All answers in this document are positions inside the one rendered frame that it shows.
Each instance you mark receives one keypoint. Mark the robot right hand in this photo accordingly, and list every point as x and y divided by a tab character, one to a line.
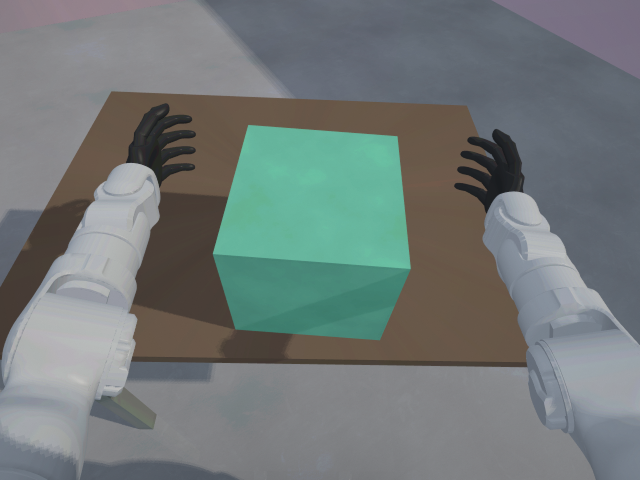
506	175

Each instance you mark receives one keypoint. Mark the right robot upper arm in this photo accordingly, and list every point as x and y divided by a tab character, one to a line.
588	385

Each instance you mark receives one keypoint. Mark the left robot forearm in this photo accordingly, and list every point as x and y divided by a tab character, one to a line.
106	250

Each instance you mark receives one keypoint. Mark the left robot upper arm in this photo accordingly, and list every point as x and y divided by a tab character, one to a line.
72	351

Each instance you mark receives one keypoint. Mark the robot left hand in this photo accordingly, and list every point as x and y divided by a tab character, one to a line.
149	140

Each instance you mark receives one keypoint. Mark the right robot forearm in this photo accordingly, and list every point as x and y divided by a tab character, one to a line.
551	297

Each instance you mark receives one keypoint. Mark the carton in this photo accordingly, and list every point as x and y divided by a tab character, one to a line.
313	239

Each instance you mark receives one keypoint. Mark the table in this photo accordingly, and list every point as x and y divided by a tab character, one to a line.
453	310

